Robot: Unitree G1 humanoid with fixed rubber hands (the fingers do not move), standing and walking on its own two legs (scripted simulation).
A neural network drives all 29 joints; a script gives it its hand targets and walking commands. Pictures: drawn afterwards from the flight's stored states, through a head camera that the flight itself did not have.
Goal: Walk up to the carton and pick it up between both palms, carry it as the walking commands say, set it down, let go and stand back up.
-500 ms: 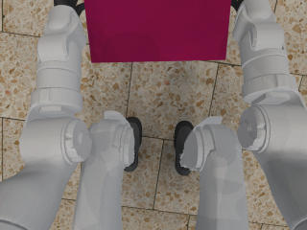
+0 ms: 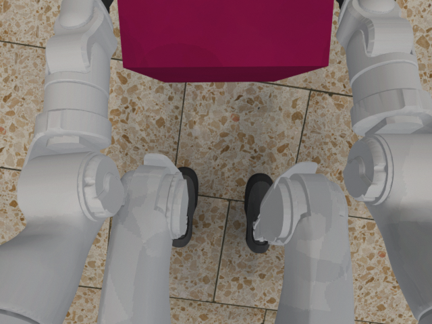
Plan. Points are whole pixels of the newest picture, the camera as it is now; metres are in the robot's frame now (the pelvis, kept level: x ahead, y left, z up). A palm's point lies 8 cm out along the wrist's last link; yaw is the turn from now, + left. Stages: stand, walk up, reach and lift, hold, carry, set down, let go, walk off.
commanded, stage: set down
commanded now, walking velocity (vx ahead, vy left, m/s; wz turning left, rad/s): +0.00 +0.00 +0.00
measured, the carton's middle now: out of the picture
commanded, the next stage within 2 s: none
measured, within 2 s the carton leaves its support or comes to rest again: rests again in 0.06 s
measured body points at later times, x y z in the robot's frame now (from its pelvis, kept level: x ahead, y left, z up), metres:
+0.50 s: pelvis +0.01 +0.00 -0.01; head +0.37 +0.01 +0.27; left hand +0.56 +0.20 -0.13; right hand +0.60 -0.15 -0.14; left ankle +0.12 +0.10 -0.34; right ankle +0.12 -0.10 -0.34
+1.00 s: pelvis +0.01 +0.00 -0.01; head +0.37 +0.00 +0.26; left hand +0.57 +0.21 -0.13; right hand +0.59 -0.15 -0.14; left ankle +0.12 +0.10 -0.34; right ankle +0.12 -0.10 -0.34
